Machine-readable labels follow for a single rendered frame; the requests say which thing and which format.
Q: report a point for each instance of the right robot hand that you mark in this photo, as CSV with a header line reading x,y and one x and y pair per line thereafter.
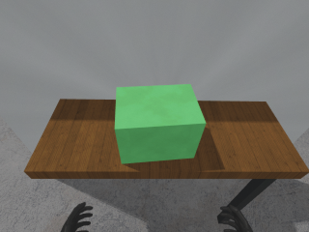
x,y
239,221

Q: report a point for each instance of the left robot hand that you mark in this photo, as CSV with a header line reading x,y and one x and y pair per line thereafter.
x,y
72,223

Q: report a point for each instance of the carton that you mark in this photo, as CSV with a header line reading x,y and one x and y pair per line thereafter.
x,y
158,122

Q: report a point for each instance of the table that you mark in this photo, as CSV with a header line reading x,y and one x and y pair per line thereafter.
x,y
241,140

